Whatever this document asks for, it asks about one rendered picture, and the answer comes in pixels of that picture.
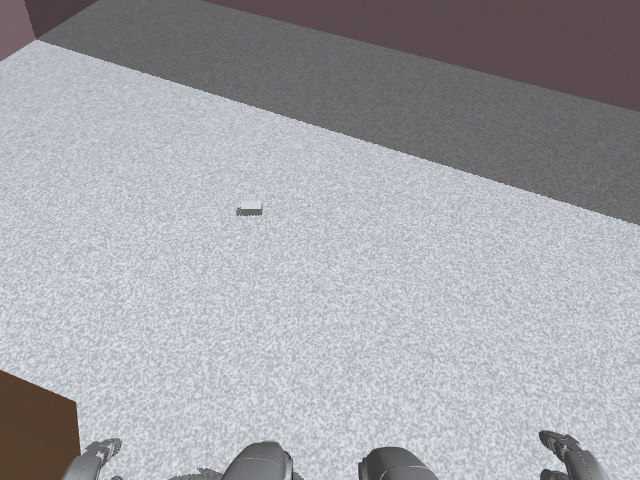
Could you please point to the left robot hand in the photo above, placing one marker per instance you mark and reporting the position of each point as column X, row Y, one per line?
column 95, row 456

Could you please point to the right robot hand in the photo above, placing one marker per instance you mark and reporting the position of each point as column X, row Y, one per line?
column 580, row 465

